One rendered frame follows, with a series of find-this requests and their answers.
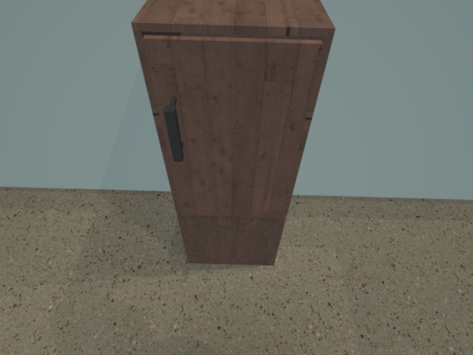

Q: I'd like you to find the cupboard door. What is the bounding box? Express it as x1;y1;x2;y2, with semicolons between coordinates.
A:
143;35;323;217

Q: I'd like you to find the handle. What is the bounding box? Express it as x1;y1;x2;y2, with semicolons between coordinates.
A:
163;96;184;162

